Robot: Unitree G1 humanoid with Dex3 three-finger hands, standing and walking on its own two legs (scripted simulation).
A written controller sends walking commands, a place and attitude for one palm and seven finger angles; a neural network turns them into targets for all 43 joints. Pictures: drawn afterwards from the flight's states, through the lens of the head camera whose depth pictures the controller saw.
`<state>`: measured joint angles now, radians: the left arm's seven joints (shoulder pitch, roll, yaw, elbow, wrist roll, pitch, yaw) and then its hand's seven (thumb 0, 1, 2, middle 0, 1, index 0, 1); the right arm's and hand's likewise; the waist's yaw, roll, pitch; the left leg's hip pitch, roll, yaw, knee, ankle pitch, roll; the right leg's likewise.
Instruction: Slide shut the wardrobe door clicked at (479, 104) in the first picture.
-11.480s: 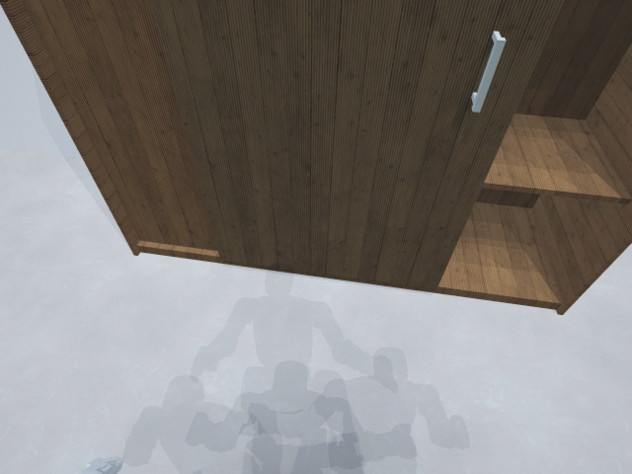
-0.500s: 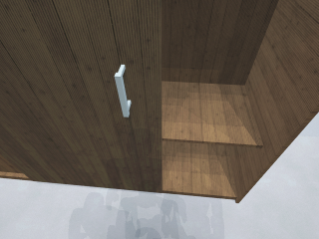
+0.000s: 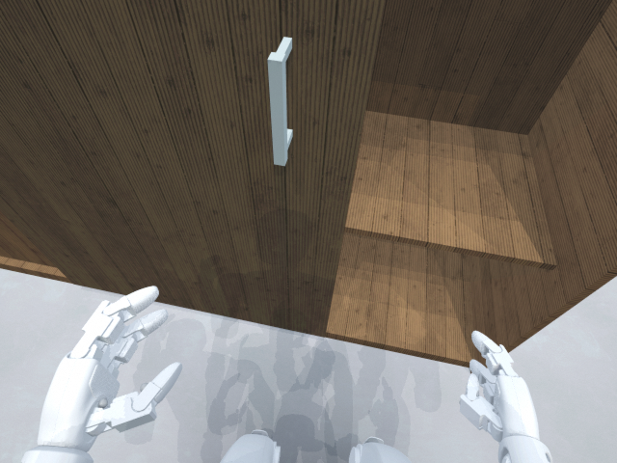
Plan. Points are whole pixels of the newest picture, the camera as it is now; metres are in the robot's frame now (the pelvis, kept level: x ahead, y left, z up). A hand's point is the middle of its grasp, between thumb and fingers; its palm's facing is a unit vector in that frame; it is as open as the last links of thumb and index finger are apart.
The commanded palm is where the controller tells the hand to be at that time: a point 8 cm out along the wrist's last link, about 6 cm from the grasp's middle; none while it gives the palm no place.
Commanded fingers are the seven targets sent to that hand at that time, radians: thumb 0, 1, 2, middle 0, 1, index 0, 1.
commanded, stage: raise the hand with hooked fingers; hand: left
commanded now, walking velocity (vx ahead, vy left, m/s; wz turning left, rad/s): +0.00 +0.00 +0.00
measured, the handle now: (282, 106) +0.51 +0.09 +0.18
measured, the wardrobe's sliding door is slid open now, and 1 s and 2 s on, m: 0.46 0.46 0.46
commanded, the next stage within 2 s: move the hooked fingers beside the handle in 1.52 s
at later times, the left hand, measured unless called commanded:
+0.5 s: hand (106, 302) +0.25 +0.24 +0.12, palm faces -0.05 -0.99 -0.09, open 12.5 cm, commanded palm +0.22 +0.30 +0.14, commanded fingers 0.00 -0.38 0.35 -0.29 -1.12 -0.29 -1.12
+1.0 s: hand (27, 222) +0.28 +0.29 +0.20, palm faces +0.01 -1.00 -0.09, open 14.0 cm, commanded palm +0.26 +0.34 +0.20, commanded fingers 0.00 -0.50 0.30 -0.30 -1.20 -0.30 -1.20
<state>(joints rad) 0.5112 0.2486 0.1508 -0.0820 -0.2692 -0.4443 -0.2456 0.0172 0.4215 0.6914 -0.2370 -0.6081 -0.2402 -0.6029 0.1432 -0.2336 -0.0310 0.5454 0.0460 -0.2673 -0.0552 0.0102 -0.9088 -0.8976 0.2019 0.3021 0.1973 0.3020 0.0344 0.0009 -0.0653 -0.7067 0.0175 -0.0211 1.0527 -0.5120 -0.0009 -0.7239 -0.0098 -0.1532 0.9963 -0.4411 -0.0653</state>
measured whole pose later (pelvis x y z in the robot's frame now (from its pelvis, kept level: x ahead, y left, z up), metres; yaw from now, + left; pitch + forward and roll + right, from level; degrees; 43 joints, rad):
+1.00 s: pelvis +0.02 +0.02 +0.06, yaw +0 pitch -1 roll -1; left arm 0.02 0.46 0.41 0.15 -0.36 -0.02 -0.46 -0.01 -0.50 0.30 -0.30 -1.20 -0.30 -1.19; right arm 0.23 -0.27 0.07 0.67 0.06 -0.26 -0.12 0.01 -0.90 -0.90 0.21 0.30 0.20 0.30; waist 0.03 0.04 -0.01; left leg -0.23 0.00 0.00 0.57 -0.32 0.03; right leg -0.24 0.00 -0.12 0.49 -0.23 -0.03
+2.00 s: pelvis +0.01 +0.01 +0.06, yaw -1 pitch +0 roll -1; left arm -0.17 0.42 0.35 0.28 -0.32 0.01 -0.41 -0.01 -0.50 0.30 -0.30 -1.20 -0.30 -1.20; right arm 0.22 -0.28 0.04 0.68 0.07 -0.25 -0.13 0.01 -0.90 -0.90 0.21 0.30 0.20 0.30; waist 0.00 0.03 0.00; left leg -0.25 0.01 0.02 0.55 -0.30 0.01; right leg -0.28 0.01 -0.11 0.49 -0.22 -0.04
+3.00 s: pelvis +0.02 +0.00 +0.06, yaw -2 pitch +4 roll +0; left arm -0.58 0.36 0.23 0.68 -0.20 -0.06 -0.22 -0.01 -0.50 0.30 -0.30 -1.20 -0.30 -1.20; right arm 0.28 -0.27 0.02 0.73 0.06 -0.13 -0.09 0.01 -0.91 -0.90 0.21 0.30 0.20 0.30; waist -0.06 0.03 -0.01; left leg -0.31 0.02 0.03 0.53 -0.29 0.00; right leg -0.35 0.03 -0.10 0.49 -0.21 -0.06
